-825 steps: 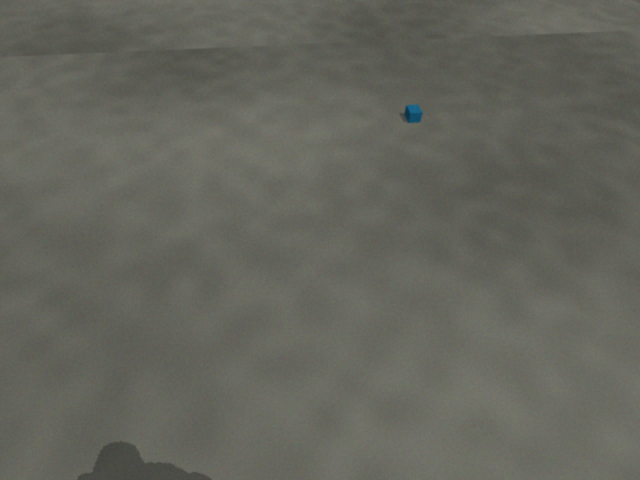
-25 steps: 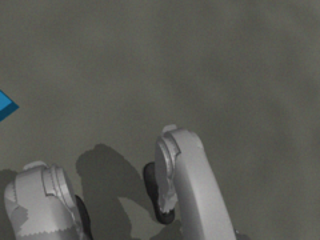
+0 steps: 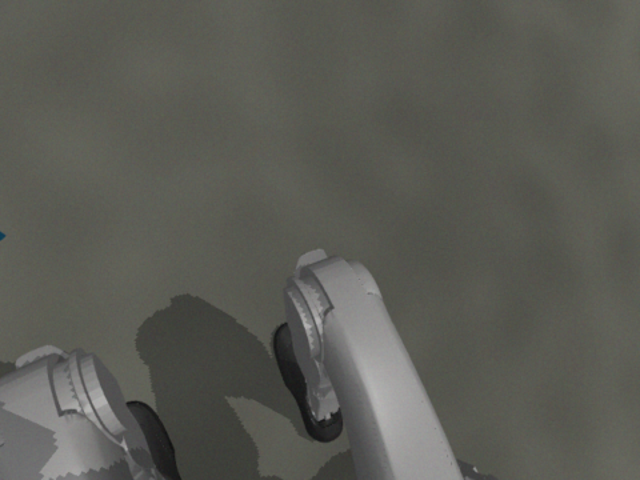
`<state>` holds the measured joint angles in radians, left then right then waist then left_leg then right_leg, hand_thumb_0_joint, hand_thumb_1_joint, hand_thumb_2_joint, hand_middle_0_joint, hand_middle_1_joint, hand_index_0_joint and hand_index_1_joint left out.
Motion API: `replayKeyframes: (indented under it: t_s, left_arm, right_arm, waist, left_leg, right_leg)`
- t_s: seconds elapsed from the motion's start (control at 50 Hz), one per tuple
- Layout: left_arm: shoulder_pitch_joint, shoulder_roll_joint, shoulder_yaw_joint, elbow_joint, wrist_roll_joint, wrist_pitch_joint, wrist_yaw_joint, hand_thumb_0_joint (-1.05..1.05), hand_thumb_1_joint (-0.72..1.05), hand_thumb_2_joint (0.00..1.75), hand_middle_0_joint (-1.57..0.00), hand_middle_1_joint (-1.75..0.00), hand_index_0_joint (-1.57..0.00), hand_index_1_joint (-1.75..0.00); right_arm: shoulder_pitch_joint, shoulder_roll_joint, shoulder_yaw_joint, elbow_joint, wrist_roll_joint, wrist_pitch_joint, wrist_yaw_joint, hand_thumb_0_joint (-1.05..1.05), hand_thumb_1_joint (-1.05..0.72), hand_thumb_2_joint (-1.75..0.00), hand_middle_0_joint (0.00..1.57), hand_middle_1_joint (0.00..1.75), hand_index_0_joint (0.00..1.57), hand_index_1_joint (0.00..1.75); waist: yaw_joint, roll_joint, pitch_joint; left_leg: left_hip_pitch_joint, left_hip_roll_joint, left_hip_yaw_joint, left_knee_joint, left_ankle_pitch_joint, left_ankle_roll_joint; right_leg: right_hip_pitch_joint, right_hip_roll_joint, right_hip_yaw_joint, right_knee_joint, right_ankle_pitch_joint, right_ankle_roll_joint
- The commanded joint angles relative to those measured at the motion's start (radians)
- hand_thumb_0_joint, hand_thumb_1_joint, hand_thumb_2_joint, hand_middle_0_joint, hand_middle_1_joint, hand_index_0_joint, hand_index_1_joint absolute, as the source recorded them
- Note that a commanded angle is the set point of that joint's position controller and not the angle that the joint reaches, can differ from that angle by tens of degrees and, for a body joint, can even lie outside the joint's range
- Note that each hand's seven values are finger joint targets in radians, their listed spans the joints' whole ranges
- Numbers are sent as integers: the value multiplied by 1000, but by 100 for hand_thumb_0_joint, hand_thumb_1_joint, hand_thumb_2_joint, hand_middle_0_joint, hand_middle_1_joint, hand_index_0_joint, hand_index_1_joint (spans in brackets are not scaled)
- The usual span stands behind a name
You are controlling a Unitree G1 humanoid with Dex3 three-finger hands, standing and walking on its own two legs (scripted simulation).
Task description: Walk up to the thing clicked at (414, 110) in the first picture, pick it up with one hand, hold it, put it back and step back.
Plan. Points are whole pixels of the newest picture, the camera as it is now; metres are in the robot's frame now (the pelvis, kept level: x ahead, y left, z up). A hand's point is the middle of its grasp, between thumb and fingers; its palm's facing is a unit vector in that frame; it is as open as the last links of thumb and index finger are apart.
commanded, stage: approach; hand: left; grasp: from above
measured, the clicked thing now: out of the picture +0.49 +0.31 -0.29
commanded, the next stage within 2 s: rest palm in 0.12 s
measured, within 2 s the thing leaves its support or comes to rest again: neither
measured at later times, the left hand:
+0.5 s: hand out of the picture +0.48 +0.30 -0.21, palm faces -0.28 -0.30 -0.91, open 14.2 cm
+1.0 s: hand out of the picture +0.47 +0.31 -0.25, palm faces -0.33 -0.32 -0.89, open 14.3 cm
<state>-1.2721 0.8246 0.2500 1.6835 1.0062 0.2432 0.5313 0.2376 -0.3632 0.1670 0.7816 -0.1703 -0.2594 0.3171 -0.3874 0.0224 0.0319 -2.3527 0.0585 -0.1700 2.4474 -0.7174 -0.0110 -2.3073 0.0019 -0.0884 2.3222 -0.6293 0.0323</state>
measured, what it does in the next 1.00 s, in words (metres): stands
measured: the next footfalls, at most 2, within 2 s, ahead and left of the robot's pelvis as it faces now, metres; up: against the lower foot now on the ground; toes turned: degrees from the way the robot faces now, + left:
none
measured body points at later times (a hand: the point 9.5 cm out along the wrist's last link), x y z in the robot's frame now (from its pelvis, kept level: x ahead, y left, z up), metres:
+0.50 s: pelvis +0.00 +0.01 -0.01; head +0.28 +0.09 +0.33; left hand +0.50 +0.31 -0.16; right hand +0.02 -0.25 -0.07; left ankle +0.06 +0.13 -0.29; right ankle +0.11 -0.12 -0.29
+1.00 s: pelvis -0.01 +0.01 -0.01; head +0.29 +0.09 +0.31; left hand +0.49 +0.32 -0.20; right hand -0.03 -0.23 -0.06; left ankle +0.06 +0.13 -0.29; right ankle +0.11 -0.12 -0.29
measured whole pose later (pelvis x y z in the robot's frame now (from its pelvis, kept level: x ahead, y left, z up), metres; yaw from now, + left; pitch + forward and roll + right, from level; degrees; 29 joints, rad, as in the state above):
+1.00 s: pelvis -0.01 +0.01 -0.01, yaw -3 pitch +29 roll -13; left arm -1.26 1.02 0.21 1.86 0.99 0.07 0.63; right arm 0.18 -0.37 0.29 0.73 -0.24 -0.35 0.33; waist -0.43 -0.12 0.23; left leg -2.34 0.05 -0.24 2.52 -0.71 0.00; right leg -2.24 0.01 -0.14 2.33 -0.61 0.05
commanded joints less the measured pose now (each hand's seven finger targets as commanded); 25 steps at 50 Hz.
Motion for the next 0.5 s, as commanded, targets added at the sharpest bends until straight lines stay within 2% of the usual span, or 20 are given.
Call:
replayKeyframes:
  t_s: [0.0,0.02,0.06,0.08,0.1,0.12,0.14,0.16,0.2,0.22,0.24,0.3,0.34,0.38,0.4,0.42,0.44,0.46,0.48]
  left_arm:
    - [-142,234,-43,-56,-39,38,-17,0,-59,99,-9,-104,-8,-104]
    - [-94,295,12,-6,-43,39,-18,0,-59,100,-9,-104,-8,-104]
    - [-128,228,-40,-18,-64,14,-42,0,-56,96,-9,-107,-10,-106]
    - [-132,253,-20,-2,-68,0,-34,0,-56,97,-9,-107,-10,-106]
    - [-162,236,-30,-5,-62,-21,-31,0,-55,96,-9,-107,-10,-106]
    - [-200,184,-67,-27,-70,-47,-35,0,-55,96,-9,-107,-10,-106]
    - [-270,185,-82,-57,-70,-76,-29,0,-55,97,-9,-107,-10,-106]
    - [-294,186,-87,-73,-59,-99,-20,0,-56,98,-9,-106,-9,-106]
    - [-334,179,-111,-113,-48,-142,6,0,-57,98,-9,-106,-9,-105]
    - [-347,189,-108,-157,-33,-156,20,0,-59,99,-10,-105,-9,-105]
    - [-356,201,-107,-154,-23,-163,42,0,-60,101,-9,-101,-7,-103]
    - [-353,217,-82,-126,6,-157,110,0,-61,103,-10,-99,-7,-102]
    - [-347,225,-63,-59,24,-144,150,0,-61,106,-11,-96,-7,-100]
    - [-308,203,-52,24,20,-116,172,0,-61,110,-12,-99,-8,-103]
    - [-311,219,-49,47,19,-105,187,0,-61,110,-12,-101,-8,-104]
    - [-299,223,-36,74,15,-91,196,0,-60,107,-11,-101,-8,-104]
    - [-293,229,-29,73,5,-80,199,0,-60,104,-10,-101,-8,-103]
    - [-279,245,-22,111,-7,-66,207,0,-58,102,-10,-103,-9,-104]
    - [-270,233,-21,108,-18,-56,201,0,-58,99,-10,-102,-9,-103]
  right_arm:
    - [193,-237,-65,-11,14,5,-9,0,-90,-90,20,30,20,30]
    - [239,-262,-71,23,9,6,-16,0,-90,-90,20,30,20,30]
    - [220,-248,-56,0,3,-5,-16,0,-90,-90,20,30,20,30]
    - [237,-262,-61,19,-2,-11,-20,0,-90,-90,20,30,20,30]
    - [236,-262,-60,17,-2,-23,-25,0,-90,-90,20,30,20,30]
    - [225,-250,-55,11,-11,-35,-26,0,-90,-90,20,30,20,30]
    - [229,-258,-59,16,-12,-46,-31,0,-90,-89,20,30,20,30]
    - [230,-266,-65,26,-15,-56,-33,0,-90,-90,20,30,20,30]
    - [192,-259,-61,16,-20,-71,-39,0,-90,-90,20,30,20,30]
    - [192,-255,-58,19,-25,-76,-39,0,-90,-90,20,30,20,30]
    - [180,-260,-59,29,-26,-76,-42,0,-90,-90,20,30,20,30]
    - [184,-265,-53,47,-34,-67,-34,0,-91,-91,20,30,20,30]
    - [197,-274,-49,52,-38,-65,-21,0,-91,-91,20,30,20,30]
    - [200,-269,-41,53,-50,-65,-1,0,-91,-91,20,30,20,30]
    - [192,-279,-34,55,-56,-68,5,0,-91,-91,20,30,20,30]
    - [200,-285,-33,53,-59,-71,14,0,-91,-91,20,30,20,30]
    - [204,-288,-24,42,-61,-72,23,0,-91,-91,20,30,20,30]
    - [193,-298,-20,39,-62,-71,27,0,-92,-91,20,30,20,30]
    - [193,-287,-14,31,-65,-75,34,0,-92,-91,20,30,20,30]
  waist:
    - [30,217,-640]
    - [24,170,-629]
    - [-2,139,-587]
    - [-9,134,-576]
    - [-22,151,-567]
    - [-51,163,-550]
    - [-67,189,-558]
    - [-76,231,-552]
    - [-66,285,-556]
    - [-63,329,-579]
    - [-43,381,-611]
    - [-39,435,-654]
    - [-52,425,-635]
    - [-62,420,-613]
    - [-61,420,-592]
    - [-73,382,-580]
    - [-70,399,-570]
    - [-68,369,-562]
    - [-73,367,-555]
  left_leg:
    - [329,-34,129,-218,269,59]
    - [305,-33,125,-213,272,61]
    - [269,-36,118,-214,238,64]
    - [284,-34,110,-216,212,63]
    - [305,-34,98,-222,193,57]
    - [327,-38,90,-220,162,52]
    - [366,-36,82,-225,120,46]
    - [401,-37,75,-241,83,38]
    - [468,-37,71,-247,33,27]
    - [516,-36,78,-249,49,20]
    - [559,-32,81,-251,62,11]
    - [584,-24,89,-236,132,6]
    - [548,-20,84,-226,172,9]
    - [570,-14,83,-211,253,3]
    - [544,-14,81,-210,259,7]
    - [536,-14,75,-204,266,11]
    - [534,-13,78,-205,293,10]
    - [506,-12,74,-212,284,15]
    - [519,-14,73,-204,297,16]
  right_leg:
    - [518,58,-62,-224,257,-35]
    - [544,53,-65,-225,259,-30]
    - [536,55,-63,-228,228,-27]
    - [531,55,-70,-232,197,-29]
    - [498,55,-81,-227,172,-35]
    - [466,55,-88,-227,136,-38]
    - [446,57,-96,-230,91,-43]
    - [412,55,-108,-227,56,-50]
    - [382,52,-118,-224,16,-58]
    - [391,49,-121,-218,33,-61]
    - [380,50,-125,-205,52,-65]
    - [379,49,-127,-189,135,-69]
    - [377,47,-130,-185,184,-67]
    - [379,47,-134,-174,248,-67]
    - [385,50,-134,-176,262,-64]
    - [397,48,-138,-183,268,-60]
    - [411,48,-132,-181,286,-59]
    - [437,54,-131,-190,283,-58]
    - [430,50,-131,-183,289,-56]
